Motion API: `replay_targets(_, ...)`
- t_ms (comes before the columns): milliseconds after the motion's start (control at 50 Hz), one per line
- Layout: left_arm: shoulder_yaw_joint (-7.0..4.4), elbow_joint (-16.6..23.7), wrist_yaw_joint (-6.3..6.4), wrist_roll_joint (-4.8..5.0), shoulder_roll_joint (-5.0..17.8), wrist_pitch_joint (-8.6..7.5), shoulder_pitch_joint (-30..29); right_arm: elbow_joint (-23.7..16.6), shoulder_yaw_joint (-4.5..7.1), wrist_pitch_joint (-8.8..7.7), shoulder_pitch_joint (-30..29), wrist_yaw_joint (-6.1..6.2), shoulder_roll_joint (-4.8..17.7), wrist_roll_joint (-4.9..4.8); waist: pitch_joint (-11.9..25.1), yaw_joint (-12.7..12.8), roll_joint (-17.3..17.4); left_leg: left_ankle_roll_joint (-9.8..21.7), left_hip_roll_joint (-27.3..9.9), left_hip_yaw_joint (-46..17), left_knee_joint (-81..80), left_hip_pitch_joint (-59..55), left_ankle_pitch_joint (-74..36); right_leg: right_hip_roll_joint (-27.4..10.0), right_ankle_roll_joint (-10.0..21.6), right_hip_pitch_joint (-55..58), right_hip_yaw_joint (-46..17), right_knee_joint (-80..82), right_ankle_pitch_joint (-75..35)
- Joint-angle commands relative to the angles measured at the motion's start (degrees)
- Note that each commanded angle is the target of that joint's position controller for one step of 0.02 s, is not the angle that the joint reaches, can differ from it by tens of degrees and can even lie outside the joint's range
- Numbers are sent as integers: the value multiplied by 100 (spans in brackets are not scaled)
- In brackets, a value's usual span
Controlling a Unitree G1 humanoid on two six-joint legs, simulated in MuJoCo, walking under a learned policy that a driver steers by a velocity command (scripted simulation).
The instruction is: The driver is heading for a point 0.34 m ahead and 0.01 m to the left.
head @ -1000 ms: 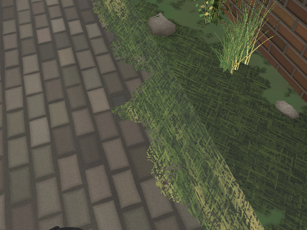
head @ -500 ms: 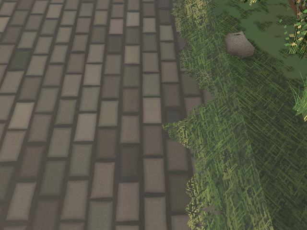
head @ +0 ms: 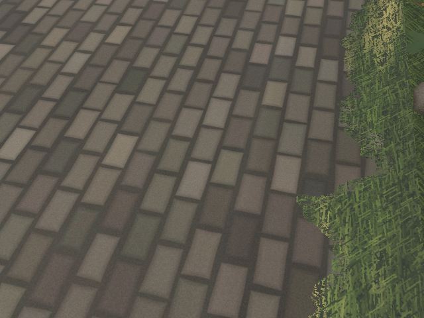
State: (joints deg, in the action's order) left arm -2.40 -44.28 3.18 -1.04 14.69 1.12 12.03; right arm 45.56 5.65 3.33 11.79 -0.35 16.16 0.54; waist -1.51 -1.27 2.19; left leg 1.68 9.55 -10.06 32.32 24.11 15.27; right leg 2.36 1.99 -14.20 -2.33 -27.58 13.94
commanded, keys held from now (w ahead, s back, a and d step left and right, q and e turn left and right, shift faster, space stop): q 0.08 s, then no key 0.92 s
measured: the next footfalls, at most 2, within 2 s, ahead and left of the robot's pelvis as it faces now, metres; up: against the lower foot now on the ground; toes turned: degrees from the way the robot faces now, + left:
left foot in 0.38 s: -0.01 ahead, +0.11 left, +0.00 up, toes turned +6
right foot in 0.64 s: +0.03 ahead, -0.11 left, +0.00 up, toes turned +9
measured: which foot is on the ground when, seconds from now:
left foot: up 0.00-0.36, down 0.38-1.00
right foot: down 0.00-0.38, up 0.40-0.62, down 0.64-1.00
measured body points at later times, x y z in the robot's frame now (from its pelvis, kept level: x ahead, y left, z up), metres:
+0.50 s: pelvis -0.02 +0.02 +0.01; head +0.00 +0.04 +0.46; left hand +0.01 +0.29 -0.13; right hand +0.16 -0.20 -0.11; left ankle -0.05 +0.11 -0.74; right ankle -0.01 -0.11 -0.72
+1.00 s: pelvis -0.03 -0.01 +0.01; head -0.02 -0.01 +0.46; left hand -0.03 +0.25 -0.14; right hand +0.04 -0.26 -0.14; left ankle -0.05 +0.11 -0.74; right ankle -0.01 -0.12 -0.74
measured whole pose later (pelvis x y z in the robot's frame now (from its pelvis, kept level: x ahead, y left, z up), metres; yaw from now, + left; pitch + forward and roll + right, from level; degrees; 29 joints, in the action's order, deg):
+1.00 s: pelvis -0.03 -0.01 +0.01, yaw +9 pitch -2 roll +0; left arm -0.6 -59.9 1.5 -0.7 12.2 0.3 14.0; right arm 62.5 0.5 0.7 12.8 1.7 13.5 0.5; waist -2.3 0.0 0.0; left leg 0.6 1.7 -2.5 21.2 7.4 11.6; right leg 0.0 0.3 -7.9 0.1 -22.1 12.1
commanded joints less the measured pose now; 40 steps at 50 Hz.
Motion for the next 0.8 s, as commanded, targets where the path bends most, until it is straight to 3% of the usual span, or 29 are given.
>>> replay_targets(20,-220,524,21,-110,964,-86,-269,-387,206,-126,-61,29,823,157,-10,-58,-777,-201,-296,259,2413,654,1272,-2300,1149,-134,-2097,1665,-140)
replay_targets(40,-147,557,-3,-71,716,-102,-544,-275,205,-99,173,-15,752,152,-25,-269,-645,-204,-304,305,2883,524,950,-1872,945,-208,-1403,1464,-764)
replay_targets(60,-126,621,-20,-47,664,-110,-668,-198,197,-44,365,-61,713,155,71,-339,-824,-238,-321,382,3284,563,741,-1580,799,11,-932,1317,-1166)
replay_targets(80,-118,670,-21,-49,649,-108,-651,-144,181,3,468,-118,691,134,115,-281,-1025,-301,-337,503,3564,691,719,-1450,785,220,-618,1188,-1680)
replay_targets(100,-117,643,-41,-53,640,-109,-442,-172,150,24,382,-151,655,109,151,-147,-1005,-370,-371,559,3527,759,744,-1398,821,435,-481,1066,-2136)
replay_targets(180,-204,362,-74,-36,846,-133,408,-376,10,60,-174,-154,439,48,245,319,-1055,-521,-429,558,2567,941,987,-1604,1024,1475,-498,711,-3138)
replay_targets(280,-253,259,-213,-57,1022,-101,295,-395,-145,68,-290,-83,335,-53,369,371,-1404,-344,-520,1058,839,-395,1272,-1599,1003,1128,-323,450,-3440)
replay_targets(320,-266,168,-250,-20,1065,-50,262,-320,-185,23,-120,-37,304,-71,374,241,-1383,-214,-529,1196,-184,-899,711,-1559,922,1022,-314,224,-3570)
replay_targets(340,-256,127,-257,27,1044,-26,197,-232,-217,-31,64,-5,262,-35,361,72,-1225,-133,-572,1219,-1225,-1411,-180,-1482,725,792,-222,42,-3363)
replay_targets(360,-228,82,-255,38,935,-32,309,-203,-220,-106,93,34,406,55,450,71,-929,-37,-877,781,-1821,-2130,-959,-1403,408,314,-163,-110,-2696)
replay_targets(380,-123,204,-288,2,553,-43,513,-242,-197,-196,212,66,786,159,790,191,195,149,-2133,-616,-1946,-2989,-1741,-1036,60,-450,180,-816,-865)
replay_targets(400,-13,276,-240,66,240,7,345,-207,-195,-227,-66,104,968,58,476,203,1092,903,-2880,-1080,-1562,-2098,-3347,-447,-115,-507,429,-625,1504)
replay_targets(420,-70,180,-192,56,528,90,171,-188,-271,-279,-133,105,621,50,332,66,726,1167,-2767,-943,-1515,-1984,-3266,-531,-158,-396,193,-1097,1748)
replay_targets(460,-105,52,-216,86,576,119,115,-112,-402,-316,-422,160,373,85,114,185,615,967,-2319,-478,-1566,-1928,-3014,-467,-176,-477,97,-1159,1430)
replay_targets(480,-131,-9,-230,52,622,123,164,-63,-404,-333,-434,204,435,49,93,212,727,857,-2171,-322,-1515,-1975,-3292,-436,-204,-453,125,-1125,1192)
replay_targets(520,-92,-212,-237,23,512,107,390,62,-428,-352,-385,222,423,22,306,242,630,799,-2000,-44,-1354,-2057,-3762,-354,-276,-175,192,-1041,1037)
replay_targets(600,-12,-466,-171,54,338,104,440,284,-443,-326,-482,220,426,7,190,290,476,641,-1836,-15,-1273,-1642,-2580,-334,-313,463,300,166,158)
replay_targets(620,2,-546,-159,22,357,77,489,333,-429,-319,-497,217,451,-14,173,334,364,474,-1755,-46,-1304,-1391,-1903,-425,-303,842,211,631,-627)
replay_targets(660,-21,-602,-163,-61,681,-22,444,471,-408,-314,-227,182,409,12,40,103,-23,218,-1428,-19,-1425,-982,-582,-950,-227,1154,-308,709,-1360)
replay_targets(680,-65,-718,-196,36,770,-26,261,591,-415,-284,-133,164,285,-15,-221,3,-583,176,-1203,181,-1596,-1244,-435,-865,-116,535,-295,627,-1030)
replay_targets(700,-17,-758,-228,31,542,-56,263,708,-405,-273,-191,177,363,0,-264,136,-487,150,-1225,201,-1464,-1491,-554,-825,-113,355,-291,779,-766)
replay_targets(720,6,-827,-229,21,477,-84,287,771,-387,-274,-219,184,367,-1,-236,155,-489,151,-1249,211,-1387,-1597,-698,-804,-133,313,-277,870,-700)
replay_targets(800,23,-1055,-172,29,462,-128,300,1033,-388,-317,-164,182,317,-7,-60,149,-415,141,-1294,216,-1401,-1597,-867,-786,-85,553,-277,936,-733)
Velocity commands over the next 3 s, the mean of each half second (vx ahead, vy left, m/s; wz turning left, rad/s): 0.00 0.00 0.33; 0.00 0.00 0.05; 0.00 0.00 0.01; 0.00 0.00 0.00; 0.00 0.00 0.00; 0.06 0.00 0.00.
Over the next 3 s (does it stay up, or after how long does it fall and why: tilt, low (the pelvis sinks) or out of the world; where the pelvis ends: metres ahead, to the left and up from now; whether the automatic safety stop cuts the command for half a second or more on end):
stays up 0.00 -0.01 0.00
